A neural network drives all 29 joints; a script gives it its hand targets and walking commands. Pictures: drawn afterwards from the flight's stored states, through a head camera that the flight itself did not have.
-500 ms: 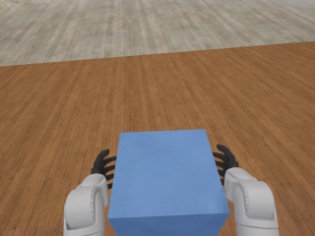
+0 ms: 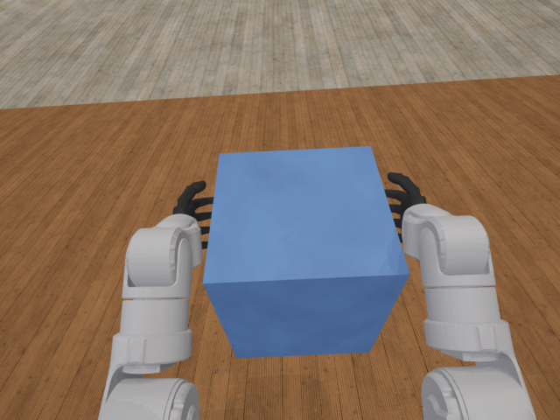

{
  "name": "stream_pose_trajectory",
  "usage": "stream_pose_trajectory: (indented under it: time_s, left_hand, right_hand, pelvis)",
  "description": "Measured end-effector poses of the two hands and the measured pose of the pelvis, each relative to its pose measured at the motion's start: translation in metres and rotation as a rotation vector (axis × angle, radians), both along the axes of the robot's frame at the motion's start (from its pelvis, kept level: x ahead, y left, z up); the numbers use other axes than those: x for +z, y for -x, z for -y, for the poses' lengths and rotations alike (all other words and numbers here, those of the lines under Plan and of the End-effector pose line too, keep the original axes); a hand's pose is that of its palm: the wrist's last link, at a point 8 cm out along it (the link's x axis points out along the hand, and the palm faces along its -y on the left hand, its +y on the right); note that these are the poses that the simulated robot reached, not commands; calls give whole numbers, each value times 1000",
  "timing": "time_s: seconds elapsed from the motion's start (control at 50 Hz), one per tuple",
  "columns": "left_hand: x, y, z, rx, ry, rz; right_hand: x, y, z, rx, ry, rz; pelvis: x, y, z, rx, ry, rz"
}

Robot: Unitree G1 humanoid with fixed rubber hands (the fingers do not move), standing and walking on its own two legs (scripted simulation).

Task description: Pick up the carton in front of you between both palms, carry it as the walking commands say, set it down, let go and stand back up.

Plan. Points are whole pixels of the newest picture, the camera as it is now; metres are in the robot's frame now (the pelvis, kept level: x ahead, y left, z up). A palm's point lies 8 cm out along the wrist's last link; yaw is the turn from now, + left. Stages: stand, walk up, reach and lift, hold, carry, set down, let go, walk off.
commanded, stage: carry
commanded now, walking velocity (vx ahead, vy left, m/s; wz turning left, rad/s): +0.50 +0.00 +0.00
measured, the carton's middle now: (299, 259) +0.36 +0.01 +0.04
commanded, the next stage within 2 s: none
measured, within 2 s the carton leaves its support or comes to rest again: neither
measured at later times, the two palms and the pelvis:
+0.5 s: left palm (233, 105) +0.72 +0.15 +0.08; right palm (378, 99) +0.71 -0.15 +0.09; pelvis +0.35 +0.01 -0.03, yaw -3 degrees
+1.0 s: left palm (251, 63) +1.04 +0.14 +0.02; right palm (356, 56) +1.06 -0.16 +0.02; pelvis +0.69 -0.02 -0.09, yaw +0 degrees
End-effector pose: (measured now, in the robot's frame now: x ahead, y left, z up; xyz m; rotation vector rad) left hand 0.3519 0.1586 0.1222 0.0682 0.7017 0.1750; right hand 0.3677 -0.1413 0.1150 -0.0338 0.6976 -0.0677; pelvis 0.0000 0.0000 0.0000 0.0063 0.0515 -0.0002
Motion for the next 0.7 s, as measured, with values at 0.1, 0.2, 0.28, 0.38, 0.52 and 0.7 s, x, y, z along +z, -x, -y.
stream_pose_trajectory:
  time_s: [0.1, 0.2, 0.28, 0.38, 0.52, 0.7]
  left_hand:
    - [2, -73, 4, 24, 29, -62]
    - [10, -148, 12, 24, 52, -54]
    - [11, -207, 16, 7, 60, -33]
    - [-2, -282, 12, -15, 87, 5]
    - [-49, -382, 14, -83, 96, -45]
    - [-54, -504, 25, -87, 97, -23]
  right_hand:
    - [7, -78, 4, -1, -1, -63]
    - [14, -147, 12, -36, -18, -58]
    - [14, -198, 16, -74, -34, -37]
    - [8, -265, 12, -114, -32, 3]
    - [-31, -348, 14, -158, 13, -44]
    - [-42, -462, 25, -182, -12, -22]
  pelvis:
    - [17, -51, 12, 0, -16, -28]
    - [24, -113, 13, -12, -22, -53]
    - [22, -170, 8, -27, -4, -58]
    - [3, -258, -2, -42, 46, -32]
    - [-26, -362, -15, -43, 37, -25]
    - [-22, -475, -17, -27, 39, -64]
